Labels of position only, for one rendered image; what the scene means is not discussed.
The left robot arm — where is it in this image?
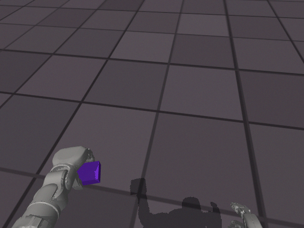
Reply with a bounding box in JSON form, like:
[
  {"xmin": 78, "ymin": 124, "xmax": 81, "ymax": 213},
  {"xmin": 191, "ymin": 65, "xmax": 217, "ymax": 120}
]
[{"xmin": 12, "ymin": 163, "xmax": 76, "ymax": 228}]

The small box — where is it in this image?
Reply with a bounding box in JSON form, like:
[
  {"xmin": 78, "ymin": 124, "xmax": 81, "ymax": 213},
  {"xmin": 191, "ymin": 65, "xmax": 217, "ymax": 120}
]
[{"xmin": 77, "ymin": 161, "xmax": 101, "ymax": 185}]

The right robot hand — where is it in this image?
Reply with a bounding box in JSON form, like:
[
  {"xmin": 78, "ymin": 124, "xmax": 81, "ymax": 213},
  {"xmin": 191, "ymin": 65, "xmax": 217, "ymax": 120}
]
[{"xmin": 228, "ymin": 202, "xmax": 263, "ymax": 228}]

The left robot hand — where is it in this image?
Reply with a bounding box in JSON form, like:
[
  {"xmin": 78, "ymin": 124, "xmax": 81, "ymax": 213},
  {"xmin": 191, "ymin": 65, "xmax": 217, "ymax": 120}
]
[{"xmin": 52, "ymin": 146, "xmax": 95, "ymax": 190}]

